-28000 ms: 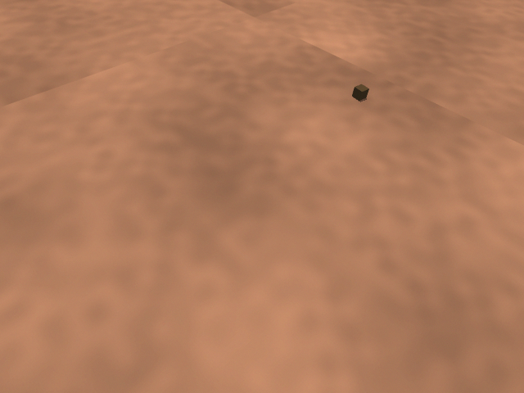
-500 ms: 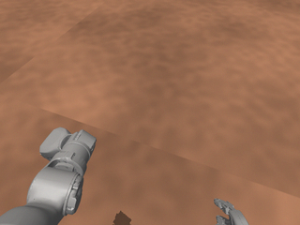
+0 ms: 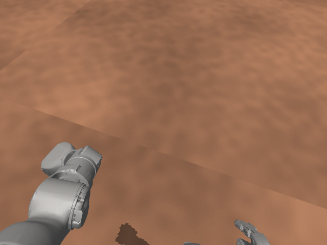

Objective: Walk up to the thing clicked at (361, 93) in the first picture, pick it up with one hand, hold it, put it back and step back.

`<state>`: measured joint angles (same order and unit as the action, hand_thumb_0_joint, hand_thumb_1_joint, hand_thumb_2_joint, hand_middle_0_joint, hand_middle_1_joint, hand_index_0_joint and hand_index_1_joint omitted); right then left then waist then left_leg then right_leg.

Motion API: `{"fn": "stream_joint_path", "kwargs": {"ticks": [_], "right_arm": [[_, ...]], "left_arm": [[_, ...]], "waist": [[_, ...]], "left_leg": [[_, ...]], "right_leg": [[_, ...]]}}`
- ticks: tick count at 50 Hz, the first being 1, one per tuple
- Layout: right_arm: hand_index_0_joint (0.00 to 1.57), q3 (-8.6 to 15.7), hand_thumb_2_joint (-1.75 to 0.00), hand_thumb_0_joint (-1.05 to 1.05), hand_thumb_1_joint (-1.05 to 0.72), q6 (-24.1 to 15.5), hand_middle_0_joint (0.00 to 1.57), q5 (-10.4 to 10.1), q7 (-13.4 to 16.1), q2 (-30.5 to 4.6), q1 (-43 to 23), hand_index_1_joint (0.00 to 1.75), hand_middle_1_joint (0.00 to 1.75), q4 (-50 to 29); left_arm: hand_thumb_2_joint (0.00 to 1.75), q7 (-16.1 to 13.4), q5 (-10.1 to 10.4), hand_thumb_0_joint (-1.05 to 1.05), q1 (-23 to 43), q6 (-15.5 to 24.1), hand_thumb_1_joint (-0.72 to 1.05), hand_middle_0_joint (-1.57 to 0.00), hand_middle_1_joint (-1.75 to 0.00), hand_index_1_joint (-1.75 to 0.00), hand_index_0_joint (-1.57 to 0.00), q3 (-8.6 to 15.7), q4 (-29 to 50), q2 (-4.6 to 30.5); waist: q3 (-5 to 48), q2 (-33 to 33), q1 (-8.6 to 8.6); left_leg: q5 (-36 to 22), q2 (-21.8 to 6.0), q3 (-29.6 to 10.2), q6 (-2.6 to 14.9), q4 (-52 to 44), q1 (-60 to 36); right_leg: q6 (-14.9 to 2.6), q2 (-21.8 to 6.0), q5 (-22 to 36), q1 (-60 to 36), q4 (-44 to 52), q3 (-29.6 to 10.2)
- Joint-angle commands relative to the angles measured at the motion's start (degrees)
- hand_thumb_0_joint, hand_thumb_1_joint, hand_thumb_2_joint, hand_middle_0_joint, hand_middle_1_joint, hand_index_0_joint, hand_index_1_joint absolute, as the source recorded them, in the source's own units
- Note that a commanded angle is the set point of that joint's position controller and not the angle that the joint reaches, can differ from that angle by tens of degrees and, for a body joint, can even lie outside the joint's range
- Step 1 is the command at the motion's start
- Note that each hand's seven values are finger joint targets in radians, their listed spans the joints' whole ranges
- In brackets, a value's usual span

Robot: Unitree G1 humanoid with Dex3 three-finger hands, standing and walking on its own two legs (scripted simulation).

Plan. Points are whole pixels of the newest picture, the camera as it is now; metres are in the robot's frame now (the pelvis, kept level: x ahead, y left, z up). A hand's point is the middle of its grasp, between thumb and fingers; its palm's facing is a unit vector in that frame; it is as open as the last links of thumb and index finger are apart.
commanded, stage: crouch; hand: left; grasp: from above
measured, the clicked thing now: (76, 169) +0.33 +0.25 -0.11
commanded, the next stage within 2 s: lower in 1.80 s
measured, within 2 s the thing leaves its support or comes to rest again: neither
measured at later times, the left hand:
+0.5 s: hand (97, 180) +0.37 +0.24 -0.32, palm faces -0.10 -0.44 -0.89, open 9.6 cm
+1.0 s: hand (107, 183) +0.41 +0.23 -0.47, palm faces -0.15 -0.43 -0.89, open 9.4 cm
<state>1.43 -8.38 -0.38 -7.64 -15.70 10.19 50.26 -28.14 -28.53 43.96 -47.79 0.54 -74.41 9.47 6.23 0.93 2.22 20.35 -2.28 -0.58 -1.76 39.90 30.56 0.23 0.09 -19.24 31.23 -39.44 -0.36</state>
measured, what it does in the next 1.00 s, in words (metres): lowers itself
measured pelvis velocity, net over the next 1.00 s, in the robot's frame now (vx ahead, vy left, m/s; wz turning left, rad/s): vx -0.09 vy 0.01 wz -0.07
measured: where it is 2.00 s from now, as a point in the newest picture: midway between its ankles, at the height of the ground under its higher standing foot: outside the picture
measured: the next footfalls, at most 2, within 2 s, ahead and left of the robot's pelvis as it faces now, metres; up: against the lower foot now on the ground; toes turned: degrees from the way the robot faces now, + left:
none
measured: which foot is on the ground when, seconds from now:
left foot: down 0.00-1.00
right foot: down 0.00-1.00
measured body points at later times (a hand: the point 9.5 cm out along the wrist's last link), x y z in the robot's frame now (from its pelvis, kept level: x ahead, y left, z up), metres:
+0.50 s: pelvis -0.08 +0.01 -0.20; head +0.12 +0.03 +0.20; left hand +0.38 +0.26 -0.27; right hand -0.05 -0.26 -0.33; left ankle -0.01 +0.14 -0.72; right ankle +0.00 -0.12 -0.72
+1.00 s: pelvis -0.09 +0.01 -0.35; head +0.15 +0.02 +0.03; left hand +0.42 +0.25 -0.42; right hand -0.11 -0.25 -0.46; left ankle -0.02 +0.14 -0.72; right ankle -0.01 -0.12 -0.72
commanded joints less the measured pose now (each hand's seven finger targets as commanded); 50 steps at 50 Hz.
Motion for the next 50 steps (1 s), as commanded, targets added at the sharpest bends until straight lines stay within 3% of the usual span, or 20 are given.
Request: {"fn": "stream_joint_path", "kwargs": {"ticks": [1,4,5,9,11,14,15,16,17,20,25,29,32,39,41,46,50], "right_arm": [[0.20,3.19,-0.89,0.00,-0.86,-2.55,0.20,0.76,0.02,-8.09,3.89,0.30,0.30,-2.64],[0.20,3.72,-0.89,0.00,-0.87,-3.44,0.20,2.42,-0.85,-8.04,5.17,0.30,0.30,-2.49],[0.20,3.73,-0.89,0.00,-0.87,-3.50,0.20,2.92,-1.22,-7.99,5.09,0.30,0.30,-2.54],[0.20,3.73,-0.89,0.00,-0.87,-4.01,0.20,4.73,-2.38,-8.36,4.72,0.30,0.30,-2.46],[0.20,3.85,-0.89,0.00,-0.87,-3.83,0.20,5.46,-2.63,-9.09,4.67,0.30,0.30,-2.55],[0.20,3.65,-0.89,0.00,-0.88,-3.62,0.20,5.82,-2.71,-10.61,3.76,0.30,0.30,-2.06],[0.20,3.41,-0.89,0.00,-0.88,-3.70,0.20,5.87,-2.72,-10.68,3.83,0.30,0.30,-1.78],[0.20,3.44,-0.89,0.00,-0.88,-3.52,0.20,5.85,-2.73,-11.10,3.90,0.30,0.30,-1.54],[0.20,3.10,-0.89,0.00,-0.88,-3.45,0.20,5.85,-2.78,-10.79,4.83,0.30,0.30,0.03],[0.20,3.15,-0.90,0.00,-0.89,-3.15,0.20,5.74,-2.86,-11.77,5.13,0.30,0.30,0.63],[0.20,2.51,-0.90,0.00,-0.89,-2.76,0.20,5.36,-3.72,-11.53,6.61,0.30,0.30,0.61],[0.20,2.79,-0.90,0.00,-0.89,-2.97,0.20,5.19,-4.41,-11.00,8.88,0.30,0.30,1.63],[0.20,2.95,-0.90,0.00,-0.89,-3.24,0.20,4.52,-4.59,-11.72,10.85,0.30,0.30,2.12],[0.20,2.72,-0.90,0.00,-0.90,-3.46,0.20,4.46,-5.10,-12.48,12.18,0.30,0.30,1.15],[0.20,2.66,-0.90,0.00,-0.90,-3.50,0.20,4.83,-5.42,-13.02,12.44,0.30,0.30,1.35],[0.20,2.13,-0.90,0.00,-0.90,-3.59,0.20,5.77,-6.40,-13.66,13.55,0.30,0.30,1.14],[0.20,1.90,-0.90,0.00,-0.90,-3.81,0.20,6.04,-7.08,-14.44,14.13,0.30,0.30,1.09]], "left_arm": [[0.64,-4.57,-5.63,0.00,23.82,4.43,0.67,-0.97,-0.64,-0.62,-0.99,0.01,3.62,10.56],[0.63,-8.23,-7.14,0.00,26.93,7.07,0.62,-0.95,-0.62,-0.61,-0.97,2.57,-1.08,11.75],[0.63,-9.71,-7.22,0.00,26.75,7.62,0.58,-0.93,-0.62,-0.60,-0.95,3.76,-2.76,12.23],[0.60,-15.02,-4.78,0.00,31.14,9.61,0.54,-0.92,-0.56,-0.56,-0.93,8.45,-6.38,14.09],[0.63,-16.82,-2.69,0.00,34.51,10.87,0.52,-0.94,-0.54,-0.55,-0.93,9.99,-5.87,14.14],[0.66,-18.12,-2.01,0.00,41.44,12.90,0.48,-0.94,-0.53,-0.55,-0.92,11.25,-5.73,18.27],[0.69,-18.12,-1.91,0.00,43.33,13.66,0.47,-0.95,-0.53,-0.56,-0.92,10.68,-5.50,18.52],[0.66,-18.05,-1.82,0.00,43.62,14.36,0.46,-0.93,-0.55,-0.57,-0.91,12.16,-5.26,21.26],[0.66,-17.79,-1.73,0.00,44.56,14.79,0.47,-0.93,-0.56,-0.57,-0.92,11.79,-5.59,21.75],[0.66,-16.92,-4.06,0.00,47.16,15.43,0.46,-0.94,-0.56,-0.58,-0.92,12.98,-5.78,26.91],[0.60,-14.97,-7.64,0.00,48.05,15.06,0.51,-1.00,-0.47,-0.50,-0.98,14.91,-7.63,33.12],[0.53,-12.72,-8.65,0.00,50.93,15.05,0.51,-1.00,-0.42,-0.44,-0.98,13.29,-7.47,31.97],[0.44,-11.47,-8.17,0.00,52.50,15.22,0.47,-0.97,-0.36,-0.37,-0.96,13.29,-9.07,31.94],[0.46,-10.90,-9.84,0.00,53.93,14.99,0.49,-0.96,-0.42,-0.42,-0.96,15.29,-8.84,35.69],[0.46,-11.33,-10.54,0.00,53.01,14.69,0.56,-1.01,-0.42,-0.42,-1.01,15.46,-10.73,35.13],[0.47,-12.01,-11.64,0.00,55.79,15.09,0.62,-1.04,-0.48,-0.47,-1.05,16.71,-10.90,38.10],[0.50,-11.66,-12.70,0.00,56.63,15.59,0.67,-1.08,-0.48,-0.48,-1.09,17.01,-11.66,39.77]], "waist": [[18.12,-2.70,2.67],[21.24,-1.17,3.47],[21.50,-0.87,3.03],[26.41,2.99,3.81],[29.37,4.25,5.55],[32.74,4.75,7.59],[34.52,4.60,8.75],[36.00,5.04,8.55],[36.66,6.37,9.25],[40.02,9.52,9.64],[44.68,11.82,10.26],[43.96,13.88,12.78],[44.83,14.47,13.83],[45.38,16.52,14.71],[44.09,17.08,15.00],[43.30,15.94,16.54],[43.72,16.77,16.14]], "left_leg": [[-17.38,2.22,3.44,1.20,5.62,2.30],[-15.76,1.83,3.08,0.57,12.98,9.80],[-14.73,1.93,3.21,0.35,15.61,13.02],[-10.95,1.84,2.24,-0.40,22.46,20.53],[-8.23,1.50,1.36,-0.58,26.11,22.65],[-2.47,1.49,0.69,-0.10,32.77,29.82],[-0.76,1.44,0.35,0.02,35.00,31.83],[-0.29,1.47,0.72,0.03,37.20,34.21],[1.17,1.32,0.56,-0.08,38.94,36.25],[4.16,1.17,0.29,-0.19,43.09,39.97],[4.98,0.72,-0.03,0.05,50.05,45.59],[7.10,0.58,-0.69,0.53,55.24,51.41],[7.27,0.48,-1.42,0.56,58.68,53.94],[6.86,0.95,-1.82,1.00,64.36,58.43],[6.40,0.75,-2.25,0.72,65.62,58.52],[6.40,1.39,-0.34,1.68,71.11,65.29],[6.50,1.43,-0.09,1.75,73.80,67.12]], "right_leg": [[-1.15,1.07,21.46,-2.94,-4.19,-0.14],[-1.52,1.44,19.94,4.51,-12.06,0.03],[-1.59,1.50,18.87,7.77,-14.13,-0.17],[-2.29,2.16,13.66,16.69,-21.40,0.36],[-2.53,2.46,10.49,23.01,-25.51,1.55],[-2.24,2.95,3.90,31.85,-30.02,1.96],[-2.02,3.04,1.82,34.02,-31.70,2.11],[-1.74,2.55,1.21,34.31,-33.07,1.94],[-1.69,2.47,-0.31,36.54,-35.02,2.40],[-1.56,2.38,-3.97,40.79,-39.12,3.15],[-1.46,2.20,-3.64,45.56,-46.61,4.28],[-1.51,2.20,-5.58,52.62,-51.78,4.81],[-1.56,2.30,-5.53,56.38,-55.38,5.60],[-1.38,1.68,-4.68,63.36,-62.13,5.93],[-1.50,1.67,-4.27,66.76,-64.53,6.48],[-0.77,1.74,-3.09,66.78,-66.74,5.68],[-0.77,1.91,-3.60,67.91,-69.09,5.91]]}}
